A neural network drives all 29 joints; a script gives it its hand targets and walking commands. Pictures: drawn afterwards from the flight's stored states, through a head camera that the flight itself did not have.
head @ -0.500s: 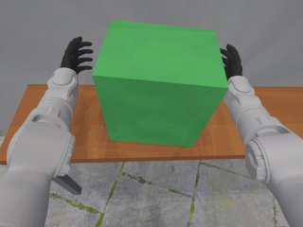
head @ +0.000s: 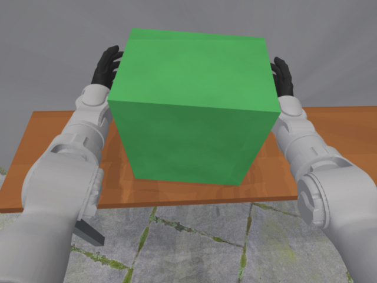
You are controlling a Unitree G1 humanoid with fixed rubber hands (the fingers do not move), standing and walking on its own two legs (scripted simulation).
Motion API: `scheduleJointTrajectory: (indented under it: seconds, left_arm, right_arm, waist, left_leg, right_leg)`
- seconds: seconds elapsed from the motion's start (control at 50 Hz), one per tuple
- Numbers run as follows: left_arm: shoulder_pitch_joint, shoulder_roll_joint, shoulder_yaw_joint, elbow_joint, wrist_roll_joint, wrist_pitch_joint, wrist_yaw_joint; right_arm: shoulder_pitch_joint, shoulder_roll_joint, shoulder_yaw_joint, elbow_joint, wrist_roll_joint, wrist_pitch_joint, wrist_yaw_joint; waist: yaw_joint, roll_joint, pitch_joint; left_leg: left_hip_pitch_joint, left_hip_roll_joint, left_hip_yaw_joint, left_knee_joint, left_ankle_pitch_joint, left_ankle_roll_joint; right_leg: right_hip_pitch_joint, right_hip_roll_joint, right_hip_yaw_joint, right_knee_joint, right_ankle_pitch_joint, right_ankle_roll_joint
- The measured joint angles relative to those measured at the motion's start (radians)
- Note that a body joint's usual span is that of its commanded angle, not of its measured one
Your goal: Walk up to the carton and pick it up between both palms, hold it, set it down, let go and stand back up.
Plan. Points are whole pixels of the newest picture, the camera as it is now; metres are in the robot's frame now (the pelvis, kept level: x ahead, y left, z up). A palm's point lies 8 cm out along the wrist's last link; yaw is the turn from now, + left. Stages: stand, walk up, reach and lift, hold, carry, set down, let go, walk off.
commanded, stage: reach and lift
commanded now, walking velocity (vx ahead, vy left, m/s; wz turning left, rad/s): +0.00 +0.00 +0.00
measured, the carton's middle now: (192, 116) +0.48 +0.00 +0.05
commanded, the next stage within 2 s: none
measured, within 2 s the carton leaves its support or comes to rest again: leaves its support in 0.86 s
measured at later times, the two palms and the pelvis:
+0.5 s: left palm (102, 86) +0.49 +0.18 +0.14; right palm (281, 97) +0.46 -0.18 +0.13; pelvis +0.00 +0.00 +0.00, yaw +0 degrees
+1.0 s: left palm (106, 79) +0.48 +0.17 +0.16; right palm (289, 101) +0.45 -0.19 +0.13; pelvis -0.01 +0.00 +0.00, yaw +0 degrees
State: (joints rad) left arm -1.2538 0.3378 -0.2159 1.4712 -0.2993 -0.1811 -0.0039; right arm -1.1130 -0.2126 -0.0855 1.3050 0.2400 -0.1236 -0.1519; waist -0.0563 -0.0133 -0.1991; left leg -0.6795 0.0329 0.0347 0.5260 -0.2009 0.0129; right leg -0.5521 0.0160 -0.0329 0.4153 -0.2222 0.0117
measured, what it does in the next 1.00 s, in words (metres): stands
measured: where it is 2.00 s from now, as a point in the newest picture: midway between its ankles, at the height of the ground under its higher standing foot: outside the picture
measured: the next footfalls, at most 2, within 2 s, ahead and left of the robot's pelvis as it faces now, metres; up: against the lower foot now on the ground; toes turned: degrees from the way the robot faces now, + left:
none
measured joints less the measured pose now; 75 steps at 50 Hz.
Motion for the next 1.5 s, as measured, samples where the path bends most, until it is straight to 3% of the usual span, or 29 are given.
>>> scheduleJointTrajectory:
  seconds: [0.64, 0.88, 1.12, 1.5]
  left_arm:
    - [0.0, -0.01, 0.019, -0.01, 0.025, 0.008, 0.006]
    - [0.02, -0.012, 0.031, -0.092, 0.058, 0.07, 0.023]
    - [0.041, -0.014, 0.077, -0.171, 0.105, 0.121, 0.026]
    - [0.092, -0.062, 0.22, -0.191, 0.21, 0.154, 0.017]
  right_arm:
    - [0.0, 0.007, -0.059, 0.0, -0.055, 0.004, -0.003]
    - [0.027, 0.007, -0.06, -0.021, -0.067, 0.006, -0.011]
    - [0.062, 0.007, -0.06, -0.095, -0.075, 0.065, -0.01]
    - [0.116, 0.007, -0.131, -0.145, -0.157, 0.123, 0.055]
  waist:
    - [0.0, -0.004, -0.003]
    - [0.0, 0.004, -0.02]
    - [0.0, 0.008, -0.022]
    - [0.0, -0.015, -0.055]
  left_leg:
    - [0.0, 0.0, -0.002, 0.001, 0.0, 0.0]
    - [0.0, 0.002, -0.004, 0.001, 0.004, 0.0]
    - [0.008, 0.004, -0.005, -0.02, 0.027, 0.0]
    - [0.04, 0.004, -0.004, -0.093, 0.096, -0.005]
  right_leg:
    - [0.0, 0.001, 0.0, 0.0, 0.005, 0.0]
    - [0.0, 0.003, 0.0, 0.0, 0.007, 0.0]
    - [0.0, 0.006, 0.0, -0.005, 0.025, 0.0]
    - [0.0, 0.007, 0.0, -0.014, 0.061, -0.012]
